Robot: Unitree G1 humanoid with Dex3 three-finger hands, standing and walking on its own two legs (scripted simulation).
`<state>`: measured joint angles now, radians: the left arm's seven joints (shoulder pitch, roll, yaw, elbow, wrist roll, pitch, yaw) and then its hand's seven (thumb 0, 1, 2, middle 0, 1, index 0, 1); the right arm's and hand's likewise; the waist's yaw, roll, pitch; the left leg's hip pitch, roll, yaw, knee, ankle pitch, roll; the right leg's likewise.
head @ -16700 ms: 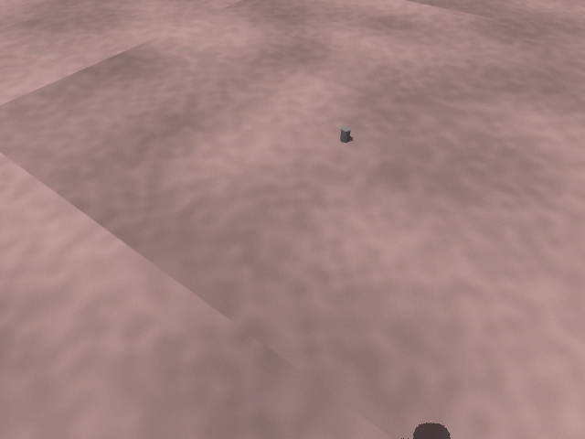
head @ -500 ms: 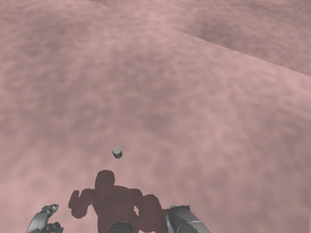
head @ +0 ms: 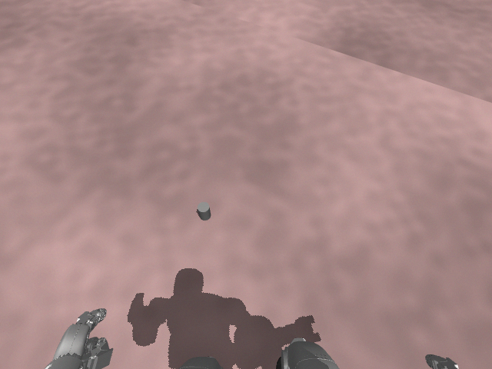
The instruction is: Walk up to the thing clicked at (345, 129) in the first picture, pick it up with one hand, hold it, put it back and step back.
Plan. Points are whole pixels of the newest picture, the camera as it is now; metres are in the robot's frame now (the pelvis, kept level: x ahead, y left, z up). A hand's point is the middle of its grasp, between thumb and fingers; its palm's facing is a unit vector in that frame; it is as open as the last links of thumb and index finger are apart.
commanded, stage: walk up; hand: left
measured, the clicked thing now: (204, 211) +0.75 +0.20 -0.71
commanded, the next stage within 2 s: stand in 1.30 s
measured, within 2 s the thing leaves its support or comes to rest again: neither
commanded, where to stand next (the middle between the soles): +0.36 -0.02 m, yaw -2 degrees
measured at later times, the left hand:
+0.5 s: hand out of the picture -0.06 +0.24 -0.13, palm faces +0.01 -0.93 -0.38, open 7.4 cm
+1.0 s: hand out of the picture +0.03 +0.25 -0.12, palm faces +0.03 -0.94 -0.33, open 7.4 cm
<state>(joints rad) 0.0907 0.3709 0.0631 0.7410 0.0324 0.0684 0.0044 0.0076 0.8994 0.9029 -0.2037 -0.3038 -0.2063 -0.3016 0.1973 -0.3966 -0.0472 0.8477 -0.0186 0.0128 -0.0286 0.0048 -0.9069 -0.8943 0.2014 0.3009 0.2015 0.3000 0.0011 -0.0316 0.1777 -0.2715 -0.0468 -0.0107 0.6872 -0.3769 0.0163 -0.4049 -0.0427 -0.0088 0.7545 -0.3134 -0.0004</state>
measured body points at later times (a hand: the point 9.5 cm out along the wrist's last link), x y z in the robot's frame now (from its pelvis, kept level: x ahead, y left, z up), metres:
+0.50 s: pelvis -0.08 -0.02 +0.02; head -0.08 -0.03 +0.47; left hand -0.06 +0.29 -0.10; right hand -0.02 -0.35 -0.10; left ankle -0.05 +0.11 -0.69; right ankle -0.11 -0.15 -0.71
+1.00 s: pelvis -0.07 +0.00 +0.03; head -0.07 +0.00 +0.47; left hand +0.03 +0.30 -0.10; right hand +0.02 -0.30 -0.10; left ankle -0.05 +0.10 -0.71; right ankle -0.09 -0.14 -0.71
